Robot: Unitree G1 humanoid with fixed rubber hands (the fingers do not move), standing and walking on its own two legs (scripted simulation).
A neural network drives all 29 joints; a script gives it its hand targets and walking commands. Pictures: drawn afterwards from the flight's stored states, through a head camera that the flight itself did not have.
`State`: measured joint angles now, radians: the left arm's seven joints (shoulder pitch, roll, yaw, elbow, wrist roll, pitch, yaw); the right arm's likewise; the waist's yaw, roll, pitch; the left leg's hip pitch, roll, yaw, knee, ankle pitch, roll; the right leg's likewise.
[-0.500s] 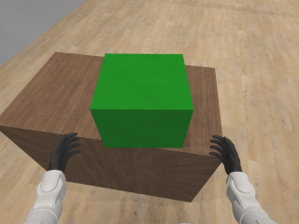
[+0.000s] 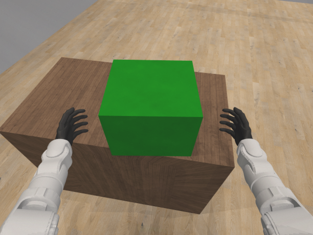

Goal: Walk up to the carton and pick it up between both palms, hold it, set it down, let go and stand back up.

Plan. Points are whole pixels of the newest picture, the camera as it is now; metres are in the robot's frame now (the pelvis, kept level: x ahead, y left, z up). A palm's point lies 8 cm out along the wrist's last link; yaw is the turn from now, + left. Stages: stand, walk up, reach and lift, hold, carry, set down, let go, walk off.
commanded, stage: reach and lift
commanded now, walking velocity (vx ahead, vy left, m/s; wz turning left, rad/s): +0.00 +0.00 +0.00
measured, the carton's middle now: (152, 107) +0.51 +0.03 -0.02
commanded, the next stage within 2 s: none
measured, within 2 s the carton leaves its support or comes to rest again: neither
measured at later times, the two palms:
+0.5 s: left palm (67, 105) +0.41 +0.26 +0.10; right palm (243, 103) +0.42 -0.22 +0.10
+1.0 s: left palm (68, 78) +0.46 +0.25 +0.15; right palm (244, 76) +0.48 -0.22 +0.15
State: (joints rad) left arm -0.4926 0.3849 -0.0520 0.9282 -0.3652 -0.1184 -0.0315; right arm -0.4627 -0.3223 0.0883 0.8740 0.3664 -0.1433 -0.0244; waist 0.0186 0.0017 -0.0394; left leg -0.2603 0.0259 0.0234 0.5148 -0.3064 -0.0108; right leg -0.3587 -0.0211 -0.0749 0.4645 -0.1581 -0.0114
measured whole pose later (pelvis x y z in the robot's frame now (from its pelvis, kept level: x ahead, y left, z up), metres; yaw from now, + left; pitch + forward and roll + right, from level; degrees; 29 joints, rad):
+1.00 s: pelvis +0.01 +0.00 +0.00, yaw +0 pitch +16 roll -1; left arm -1.12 0.47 -0.17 1.30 -0.44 -0.01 -0.03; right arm -1.08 -0.43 0.15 1.20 0.47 0.03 -0.02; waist 0.01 0.00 -0.17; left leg -0.50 0.03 0.01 0.49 -0.27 -0.02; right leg -0.58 -0.01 -0.09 0.40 -0.10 -0.02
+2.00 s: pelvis -0.01 -0.01 -0.04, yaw +2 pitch +29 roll +0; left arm -1.12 0.37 -0.26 1.59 -0.49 -0.42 -0.04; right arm -1.07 -0.29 0.16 1.41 0.42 -0.31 -0.01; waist -0.01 -0.01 -0.28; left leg -0.94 0.01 -0.02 0.78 -0.35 -0.02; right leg -1.01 -0.05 -0.10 0.71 -0.20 -0.02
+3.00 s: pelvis +0.00 +0.00 -0.03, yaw +2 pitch +26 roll +0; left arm -1.11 0.28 0.00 1.63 -0.25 -0.49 0.00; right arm -1.10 -0.20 -0.16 1.45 0.09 -0.35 -0.07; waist -0.01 0.00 -0.23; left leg -0.82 0.00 -0.01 0.68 -0.31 -0.01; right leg -0.90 -0.05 -0.10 0.61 -0.17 -0.01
